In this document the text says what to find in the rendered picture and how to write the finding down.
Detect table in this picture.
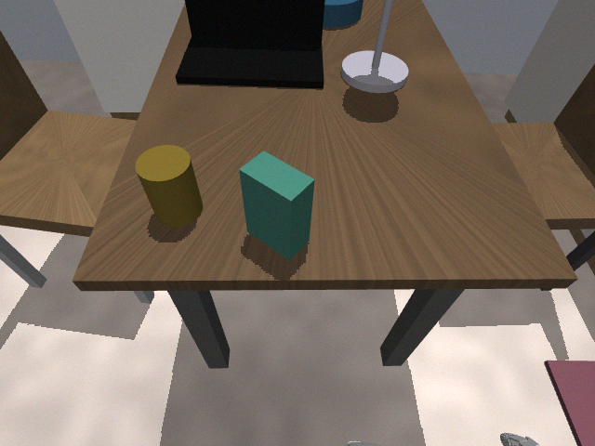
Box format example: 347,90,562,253
72,0,578,369

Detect desk lamp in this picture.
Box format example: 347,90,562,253
341,0,409,93

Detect chair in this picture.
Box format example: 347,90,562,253
491,64,595,291
0,31,154,304

